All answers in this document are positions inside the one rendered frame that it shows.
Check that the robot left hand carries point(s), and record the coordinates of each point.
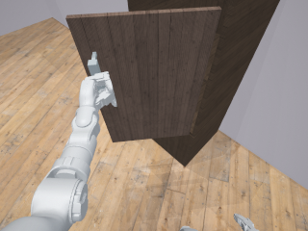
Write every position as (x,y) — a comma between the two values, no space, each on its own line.
(89,95)

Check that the robot right hand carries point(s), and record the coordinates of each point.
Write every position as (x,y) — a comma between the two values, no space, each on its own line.
(245,223)

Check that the robot left forearm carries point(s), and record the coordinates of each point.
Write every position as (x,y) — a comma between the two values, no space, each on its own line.
(79,150)

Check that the handle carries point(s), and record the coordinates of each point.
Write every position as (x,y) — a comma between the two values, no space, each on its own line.
(94,67)

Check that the left robot upper arm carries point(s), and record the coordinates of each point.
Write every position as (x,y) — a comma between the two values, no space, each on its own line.
(58,203)

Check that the cupboard door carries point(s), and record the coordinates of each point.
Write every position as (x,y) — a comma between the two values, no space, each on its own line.
(156,60)

